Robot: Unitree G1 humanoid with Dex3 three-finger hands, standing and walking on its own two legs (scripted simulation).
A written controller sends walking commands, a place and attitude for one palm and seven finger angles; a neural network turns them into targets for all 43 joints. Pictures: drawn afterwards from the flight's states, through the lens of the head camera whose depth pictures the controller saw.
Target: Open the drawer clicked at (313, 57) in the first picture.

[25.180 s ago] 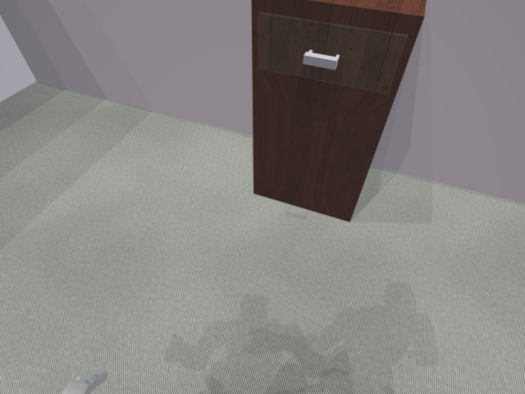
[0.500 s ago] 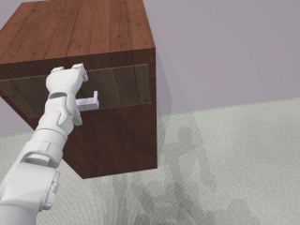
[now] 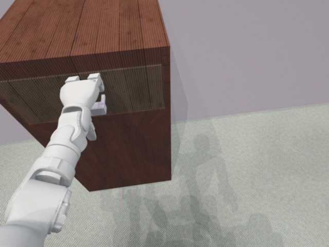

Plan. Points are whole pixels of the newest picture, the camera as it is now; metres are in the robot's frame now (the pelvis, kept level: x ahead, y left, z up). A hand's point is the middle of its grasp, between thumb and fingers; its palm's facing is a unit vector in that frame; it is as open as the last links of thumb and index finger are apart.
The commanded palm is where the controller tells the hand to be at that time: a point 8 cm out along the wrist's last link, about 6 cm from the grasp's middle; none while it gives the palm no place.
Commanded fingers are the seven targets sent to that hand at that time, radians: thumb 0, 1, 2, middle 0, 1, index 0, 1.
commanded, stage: lower the fingers behind the handle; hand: left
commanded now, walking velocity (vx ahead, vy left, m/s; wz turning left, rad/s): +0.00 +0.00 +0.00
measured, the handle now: (87, 104) +0.51 +0.23 +0.03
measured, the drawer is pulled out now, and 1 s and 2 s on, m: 0.00 0.00 0.00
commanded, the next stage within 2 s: lift the fingers back up to retry in 1.24 s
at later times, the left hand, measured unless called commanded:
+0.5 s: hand (91, 116) +0.45 +0.20 +0.05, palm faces -0.02 -0.04 -1.00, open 13.8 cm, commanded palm +0.44 +0.20 +0.09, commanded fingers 0.00 -0.50 0.30 -0.30 -1.20 -0.30 -1.20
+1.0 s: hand (93, 112) +0.47 +0.20 +0.04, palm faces -0.01 -0.03 -1.00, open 13.5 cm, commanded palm +0.45 +0.21 +0.07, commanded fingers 0.00 -0.50 0.30 -0.30 -1.20 -0.30 -1.20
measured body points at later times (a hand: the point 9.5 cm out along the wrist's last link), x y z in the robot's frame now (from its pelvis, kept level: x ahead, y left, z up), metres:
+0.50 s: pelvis -0.01 +0.00 -0.01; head +0.05 -0.01 +0.44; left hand +0.45 +0.20 +0.10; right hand +0.04 -0.27 -0.14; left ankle +0.03 +0.13 -0.72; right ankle -0.06 -0.11 -0.72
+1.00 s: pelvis -0.01 +0.01 -0.01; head +0.05 +0.00 +0.43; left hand +0.47 +0.19 +0.10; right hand +0.00 -0.26 -0.15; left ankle +0.03 +0.13 -0.72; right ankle -0.06 -0.11 -0.72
